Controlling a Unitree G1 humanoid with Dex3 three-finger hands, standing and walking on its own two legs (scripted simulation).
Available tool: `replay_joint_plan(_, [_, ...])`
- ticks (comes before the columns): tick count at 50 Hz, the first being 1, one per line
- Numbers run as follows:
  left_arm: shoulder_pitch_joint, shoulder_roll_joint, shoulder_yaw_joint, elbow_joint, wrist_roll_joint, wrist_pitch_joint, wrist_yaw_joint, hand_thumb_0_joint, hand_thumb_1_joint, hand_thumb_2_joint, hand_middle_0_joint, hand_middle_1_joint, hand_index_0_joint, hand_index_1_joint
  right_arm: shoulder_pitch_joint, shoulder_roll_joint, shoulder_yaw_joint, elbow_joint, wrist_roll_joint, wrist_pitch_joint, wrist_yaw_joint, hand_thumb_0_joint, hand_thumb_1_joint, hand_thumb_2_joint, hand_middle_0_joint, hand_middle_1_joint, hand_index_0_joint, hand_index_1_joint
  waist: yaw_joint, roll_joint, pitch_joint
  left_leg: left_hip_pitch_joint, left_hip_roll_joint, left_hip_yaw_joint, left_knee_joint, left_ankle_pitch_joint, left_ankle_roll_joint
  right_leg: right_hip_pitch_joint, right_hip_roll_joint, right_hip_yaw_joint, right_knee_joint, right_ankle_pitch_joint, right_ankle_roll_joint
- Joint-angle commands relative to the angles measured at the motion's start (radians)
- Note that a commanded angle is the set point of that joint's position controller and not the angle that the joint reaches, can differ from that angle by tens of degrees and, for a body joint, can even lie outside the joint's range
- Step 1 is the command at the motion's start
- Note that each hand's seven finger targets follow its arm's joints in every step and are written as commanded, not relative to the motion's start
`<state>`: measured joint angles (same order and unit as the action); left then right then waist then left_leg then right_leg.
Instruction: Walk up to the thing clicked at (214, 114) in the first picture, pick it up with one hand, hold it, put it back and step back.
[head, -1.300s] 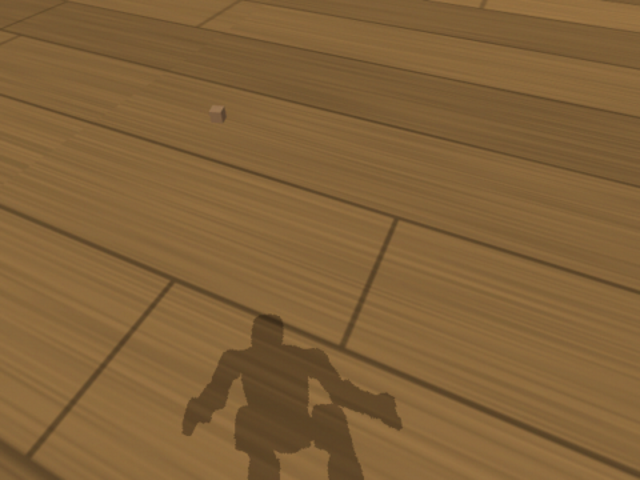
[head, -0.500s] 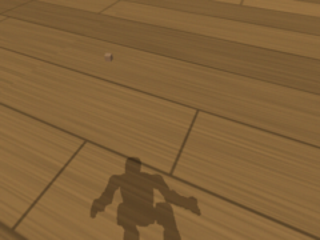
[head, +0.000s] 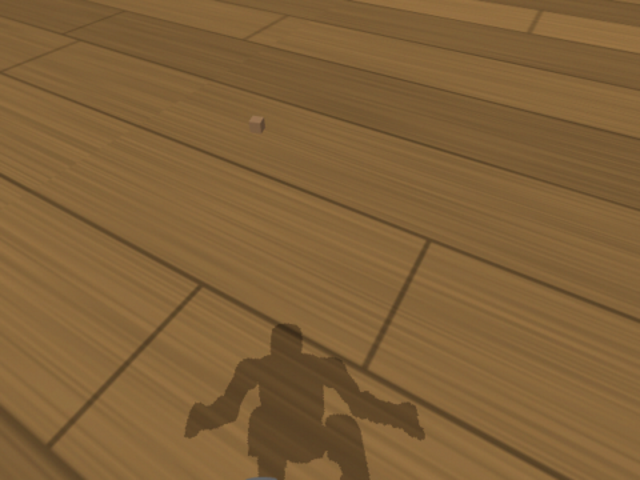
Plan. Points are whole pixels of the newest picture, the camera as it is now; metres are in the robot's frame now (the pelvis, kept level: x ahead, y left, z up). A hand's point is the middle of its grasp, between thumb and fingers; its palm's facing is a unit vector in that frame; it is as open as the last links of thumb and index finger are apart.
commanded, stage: walk up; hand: left
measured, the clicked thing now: (257, 124) +2.03 +0.40 -0.74
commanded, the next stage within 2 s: none
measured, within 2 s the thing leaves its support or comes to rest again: neither
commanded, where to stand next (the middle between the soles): +1.68 +0.14 m, yaw +5 degrees
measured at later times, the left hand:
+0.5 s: hand (111, 365) +0.31 +0.36 -0.14, palm faces -0.05 -0.95 -0.31, open 7.4 cm
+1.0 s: hand (158, 261) +0.53 +0.35 -0.14, palm faces +0.08 -0.94 -0.34, open 7.4 cm
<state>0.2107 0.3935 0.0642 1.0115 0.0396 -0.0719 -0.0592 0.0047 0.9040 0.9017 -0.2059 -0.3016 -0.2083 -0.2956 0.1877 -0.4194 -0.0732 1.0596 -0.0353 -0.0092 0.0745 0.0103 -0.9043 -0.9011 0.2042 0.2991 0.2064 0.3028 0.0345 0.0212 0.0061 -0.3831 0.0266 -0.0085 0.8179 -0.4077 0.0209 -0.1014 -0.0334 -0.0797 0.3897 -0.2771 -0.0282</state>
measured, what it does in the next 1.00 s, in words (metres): walks ahead: left foot, then right foot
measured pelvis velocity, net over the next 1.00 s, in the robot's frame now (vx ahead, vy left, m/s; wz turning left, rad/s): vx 0.51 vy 0.08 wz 0.09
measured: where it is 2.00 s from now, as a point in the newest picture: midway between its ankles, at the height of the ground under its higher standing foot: (299, 259)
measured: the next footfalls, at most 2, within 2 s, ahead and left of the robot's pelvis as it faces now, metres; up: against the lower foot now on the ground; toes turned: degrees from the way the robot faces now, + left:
left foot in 0.16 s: +0.18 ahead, +0.20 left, +0.00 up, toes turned +9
right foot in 0.66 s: +0.52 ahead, -0.06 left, +0.00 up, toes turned -2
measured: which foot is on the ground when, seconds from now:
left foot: up 0.00-0.14, down 0.16-0.68, up 0.70-1.00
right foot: down 0.00-0.18, up 0.20-0.64, down 0.66-1.00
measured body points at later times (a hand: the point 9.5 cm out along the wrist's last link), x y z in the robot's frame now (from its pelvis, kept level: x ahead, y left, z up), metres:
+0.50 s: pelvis +0.21 +0.09 +0.00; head +0.22 +0.10 +0.45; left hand +0.31 +0.41 -0.11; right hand +0.23 -0.24 -0.11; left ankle +0.14 +0.19 -0.74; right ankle +0.38 -0.07 -0.69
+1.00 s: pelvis +0.51 +0.08 -0.01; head +0.53 +0.08 +0.44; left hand +0.53 +0.40 -0.12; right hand +0.66 -0.24 -0.10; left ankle +0.66 +0.23 -0.71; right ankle +0.48 -0.05 -0.74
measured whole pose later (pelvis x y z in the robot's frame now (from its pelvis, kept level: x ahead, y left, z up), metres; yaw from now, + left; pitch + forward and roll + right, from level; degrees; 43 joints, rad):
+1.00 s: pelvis +0.51 +0.08 -0.01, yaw +5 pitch -2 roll -2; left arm 0.30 0.42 0.05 0.90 0.02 -0.08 -0.09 0.01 0.90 0.90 -0.21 -0.30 -0.21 -0.30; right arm 0.20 -0.44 -0.08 0.89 -0.02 -0.06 0.09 0.01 -0.91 -0.90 0.20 0.30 0.20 0.30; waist 0.05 0.03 0.06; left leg -0.54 0.12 0.04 0.65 -0.13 -0.01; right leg -0.08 -0.02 -0.13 0.42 -0.31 -0.01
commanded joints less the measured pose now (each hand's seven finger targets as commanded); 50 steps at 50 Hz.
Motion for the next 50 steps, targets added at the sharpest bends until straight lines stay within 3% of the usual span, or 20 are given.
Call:
replay_joint_plan(1, [-0.129,0.35,0.081,-0.116,0.001,-0.029,0.014,0.0,0.9,0.9,-0.2,-0.3,-0.2,-0.3,-0.111,-0.211,-0.063,-0.149,0.008,-0.048,0.033,0.0,-0.9,-0.9,0.2,0.3,0.2,0.3,-0.025,-0.206,0.081,-0.153,0.115,-0.03,-0.057,0.034,-0.02,-0.018,-0.293,0.236,-0.298,-0.4,-0.161])
replay_joint_plan(5, [-0.124,0.351,0.078,-0.115,-0.003,-0.019,-0.002,0.0,0.9,0.9,-0.2,-0.3,-0.2,-0.3,-0.03,-0.19,-0.074,-0.134,0.012,-0.048,0.043,0.0,-0.9,-0.9,0.2,0.3,0.2,0.3,-0.056,-0.144,0.057,0.133,0.049,0.098,-0.209,0.206,-0.031,-0.19,-0.211,0.051,-0.18,-0.319,-0.132])
replay_joint_plan(6, [-0.134,0.345,0.075,-0.112,-0.001,-0.012,-0.005,0.0,0.9,0.9,-0.2,-0.3,-0.2,-0.3,0.025,-0.192,-0.082,-0.118,0.011,-0.048,0.038,0.0,-0.9,-0.9,0.2,0.3,0.2,0.3,-0.086,-0.119,0.045,0.231,0.026,0.144,-0.224,0.231,-0.028,-0.253,-0.203,0.025,-0.126,-0.372,-0.128])
replay_joint_plan(8, [-0.096,0.278,0.049,-0.114,0.004,-0.001,-0.01,0.0,0.9,0.9,-0.2,-0.3,-0.2,-0.3,0.183,-0.254,-0.111,-0.07,0.005,-0.058,0.014,0.0,-0.9,-0.9,0.2,0.3,0.2,0.3,-0.163,0.069,-0.025,0.531,-0.008,0.118,-0.26,0.093,0.019,-0.426,-0.14,-0.047,0.244,-0.234,-0.101])
replay_joint_plan(9, [-0.075,0.189,0.022,-0.129,-0.005,0.001,-0.017,0.0,0.9,0.9,-0.2,-0.3,-0.2,-0.3,0.326,-0.352,-0.138,-0.048,-0.006,-0.066,-0.007,0.0,-0.9,-0.9,0.2,0.3,0.2,0.3,-0.223,0.349,-0.062,0.643,0.152,-0.225,-0.463,-0.283,0.087,-0.607,-0.008,-0.094,0.667,-0.259,-0.056])
replay_joint_plan(10, [-0.122,0.212,0.021,-0.157,-0.025,-0.005,-0.007,0.0,0.9,0.9,-0.2,-0.3,-0.2,-0.3,0.295,-0.456,-0.141,-0.095,0.016,-0.078,-0.009,0.0,-0.9,-0.9,0.2,0.3,0.2,0.3,-0.209,0.357,-0.043,0.528,0.39,-0.756,-0.721,-0.532,0.199,-0.7,0.057,0.074,0.826,-0.3,-0.044])
replay_joint_plan(11, [-0.151,0.294,0.02,-0.159,-0.017,-0.011,0.001,0.0,0.9,0.9,-0.2,-0.3,-0.2,-0.3,0.181,-0.446,-0.144,-0.13,0.041,-0.079,-0.013,0.0,-0.9,-0.9,0.2,0.3,0.2,0.3,-0.159,0.17,0.007,0.416,0.444,-0.792,-0.746,-0.532,0.254,-0.677,-0.029,0.191,0.857,-0.22,-0.048])
replay_joint_plan(13, [-0.059,0.302,0.026,-0.095,-0.048,-0.009,-0.006,0.0,0.9,0.9,-0.2,-0.3,-0.2,-0.3,0.064,-0.333,-0.096,-0.169,0.03,-0.093,-0.027,0.0,-0.9,-0.9,0.2,0.3,0.2,0.3,-0.069,0.046,0.023,0.37,0.321,-0.428,-0.63,-0.252,0.184,-0.625,-0.096,0.197,0.783,-0.064,-0.02])
replay_joint_plan(16, [-0.009,0.296,0.039,-0.073,-0.035,0.01,-0.028,0.0,0.9,0.9,-0.2,-0.3,-0.2,-0.3,0.04,-0.282,-0.069,-0.177,0.036,-0.108,-0.029,0.0,-0.9,-0.9,0.2,0.3,0.2,0.3,-0.034,0.092,0.065,0.199,0.256,-0.222,-0.693,-0.134,0.143,-0.49,-0.112,0.141,0.636,0.026,0.028])
replay_joint_plan(21, [-0.13,0.264,0.042,-0.145,-0.023,0.015,-0.054,0.0,0.9,0.9,-0.2,-0.3,-0.2,-0.3,0.085,-0.293,-0.072,-0.187,0.034,-0.124,-0.027,0.0,-0.9,-0.9,0.2,0.3,0.2,0.3,-0.064,0.09,0.114,0.271,0.261,-0.143,-0.734,-0.067,0.193,-0.553,-0.132,0.107,0.41,0.128,0.041])
replay_joint_plan(28, [-0.262,0.194,0.033,-0.188,-0.033,0.003,-0.056,0.0,0.9,0.9,-0.2,-0.3,-0.2,-0.3,0.163,-0.28,-0.072,-0.18,0.031,-0.118,-0.035,0.0,-0.9,-0.9,0.2,0.3,0.2,0.3,-0.09,0.051,0.073,0.318,0.213,-0.008,-0.618,0.387,0.137,-0.352,-0.052,-0.006,0.167,0.243,-0.012])
replay_joint_plan(30, [-0.211,0.195,0.041,-0.177,-0.033,0.004,-0.049,0.0,0.9,0.9,-0.2,-0.3,-0.2,-0.3,0.153,-0.287,-0.074,-0.191,0.026,-0.109,-0.044,0.0,-0.9,-0.9,0.2,0.3,0.2,0.3,-0.056,0.056,0.033,0.338,0.206,0.016,-0.488,0.544,0.129,-0.255,-0.01,-0.042,0.153,0.163,-0.028])
replay_joint_plan(32, [0.06,0.245,0.077,-0.106,-0.028,-0.002,-0.024,0.0,0.9,0.9,-0.2,-0.3,-0.2,-0.3,0.164,-0.239,-0.054,-0.208,0.015,-0.102,-0.046,0.0,-0.9,-0.9,0.2,0.3,0.2,0.3,0.074,-0.048,-0.14,0.226,0.121,0.101,-0.059,0.625,0.079,0.138,0.02,-0.05,0.118,0.096,-0.066])
replay_joint_plan(33, [0.203,0.328,0.108,-0.09,-0.018,-0.007,-0.008,0.0,0.9,0.9,-0.2,-0.3,-0.2,-0.3,0.221,-0.159,-0.027,-0.226,0.023,-0.102,-0.046,0.0,-0.9,-0.9,0.2,0.3,0.2,0.3,0.118,-0.238,-0.244,-0.018,0.043,0.116,0.249,0.32,0.048,0.375,-0.182,0.245,0.089,-0.151,-0.105])
replay_joint_plan(34, [0.21,0.407,0.119,-0.11,-0.029,-0.016,-0.002,0.0,0.9,0.9,-0.2,-0.3,-0.2,-0.3,0.241,-0.168,-0.027,-0.243,0.046,-0.106,-0.05,0.0,-0.9,-0.9,0.2,0.3,0.2,0.3,0.103,-0.324,-0.257,-0.284,-0.072,0.062,0.423,-0.086,0.026,0.521,-0.428,0.721,-0.089,-0.176,-0.231])
replay_joint_plan(35, [0.15,0.397,0.114,-0.133,-0.048,-0.015,0.003,0.0,0.9,0.9,-0.2,-0.3,-0.2,-0.3,0.143,-0.242,-0.04,-0.228,0.036,-0.104,-0.06,0.0,-0.9,-0.9,0.2,0.3,0.2,0.3,0.112,-0.164,-0.181,-0.301,0.01,-0.054,0.501,-0.078,0.029,0.367,-0.44,0.722,-0.107,-0.146,-0.27])
replay_joint_plan(37, [0.044,0.318,0.088,-0.151,-0.053,-0.02,0.014,0.0,0.9,0.9,-0.2,-0.3,-0.2,-0.3,0.115,-0.227,-0.038,-0.209,0.05,-0.107,-0.049,0.0,-0.9,-0.9,0.2,0.3,0.2,0.3,0.047,-0.115,-0.048,-0.242,0.062,-0.078,0.436,0.085,0.037,0.128,-0.323,0.432,-0.119,-0.006,-0.227])
replay_joint_plan(39, [-0.007,0.273,0.07,-0.163,-0.05,-0.029,0.012,0.0,0.9,0.9,-0.2,-0.3,-0.2,-0.3,0.172,-0.209,-0.037,-0.183,0.039,-0.094,-0.034,0.0,-0.9,-0.9,0.2,0.3,0.2,0.3,-0.015,-0.153,0.006,-0.156,0.094,-0.068,0.283,0.132,0.028,-0.032,-0.24,0.263,-0.142,0.015,-0.164])
replay_joint_plan(44, [-0.034,0.288,0.071,-0.214,-0.032,-0.05,0.001,0.0,0.9,0.9,-0.2,-0.3,-0.2,-0.3,0.079,-0.184,-0.046,-0.217,0.015,-0.074,0.007,0.0,-0.9,-0.9,0.2,0.3,0.2,0.3,-0.022,-0.153,0.065,-0.148,0.114,0.022,0.0,0.18,-0.034,-0.159,-0.228,0.142,-0.229,-0.11,-0.205])
replay_joint_plan(50, [0.006,0.302,0.068,-0.21,-0.029,-0.04,-0.01,0.0,0.9,0.9,-0.2,-0.3,-0.2,-0.3,-0.026,-0.17,-0.053,-0.239,0.018,-0.087,0.016,0.0,-0.9,-0.9,0.2,0.3,0.2,0.3,-0.002,-0.114,0.046,0.048,0.083,0.076,-0.235,0.355,-0.027,-0.173,-0.205,0.083,-0.15,-0.104,-0.164])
